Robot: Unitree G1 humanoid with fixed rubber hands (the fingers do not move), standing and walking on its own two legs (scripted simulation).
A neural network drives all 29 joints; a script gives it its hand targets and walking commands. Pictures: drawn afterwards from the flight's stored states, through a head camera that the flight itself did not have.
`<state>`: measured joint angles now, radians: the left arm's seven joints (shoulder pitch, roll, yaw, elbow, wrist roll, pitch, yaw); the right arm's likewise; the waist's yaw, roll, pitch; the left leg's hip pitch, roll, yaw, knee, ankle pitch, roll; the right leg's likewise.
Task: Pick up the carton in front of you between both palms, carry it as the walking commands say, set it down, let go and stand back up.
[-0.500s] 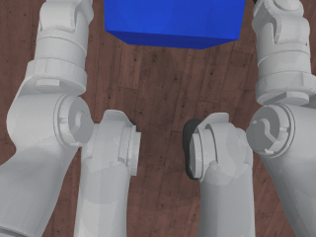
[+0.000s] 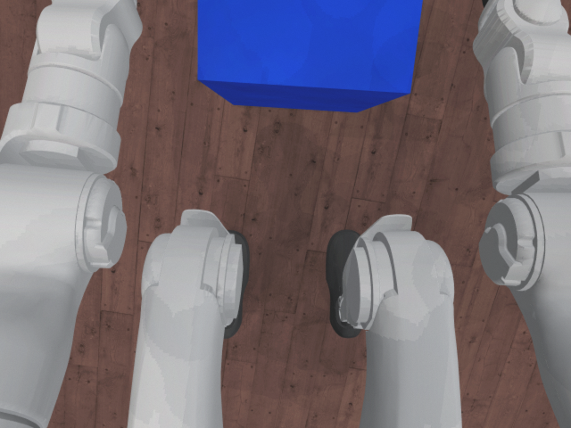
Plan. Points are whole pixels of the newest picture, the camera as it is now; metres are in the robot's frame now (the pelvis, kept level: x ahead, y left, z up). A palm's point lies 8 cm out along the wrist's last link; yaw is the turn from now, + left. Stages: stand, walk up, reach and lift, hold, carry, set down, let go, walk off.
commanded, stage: set down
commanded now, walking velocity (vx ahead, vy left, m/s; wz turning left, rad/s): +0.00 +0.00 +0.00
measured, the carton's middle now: (304, 18) +0.56 -0.01 -0.25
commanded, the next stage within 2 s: let go in 0.86 s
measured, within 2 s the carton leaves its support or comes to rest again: neither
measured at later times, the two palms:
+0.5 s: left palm out of the picture +0.57 +0.19 +0.03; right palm out of the picture +0.57 -0.20 +0.03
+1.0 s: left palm out of the picture +0.56 +0.19 +0.17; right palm out of the picture +0.55 -0.21 +0.17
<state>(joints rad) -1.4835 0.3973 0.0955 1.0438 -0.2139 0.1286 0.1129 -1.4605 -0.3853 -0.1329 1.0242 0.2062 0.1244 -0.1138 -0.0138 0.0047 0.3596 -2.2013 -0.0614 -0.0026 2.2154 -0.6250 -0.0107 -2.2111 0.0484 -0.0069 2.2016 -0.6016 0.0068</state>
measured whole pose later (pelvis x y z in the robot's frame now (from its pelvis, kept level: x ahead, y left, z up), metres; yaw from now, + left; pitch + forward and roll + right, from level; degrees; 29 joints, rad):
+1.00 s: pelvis +0.04 +0.00 +0.27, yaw +0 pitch +46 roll +0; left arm -1.15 0.27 0.31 0.88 0.07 0.17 0.01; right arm -1.12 -0.26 -0.33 0.86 -0.06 0.17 0.00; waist -0.01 0.00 -0.05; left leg -1.59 -0.05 -0.05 1.12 -0.34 -0.01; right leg -1.59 0.05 0.03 1.10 -0.32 0.00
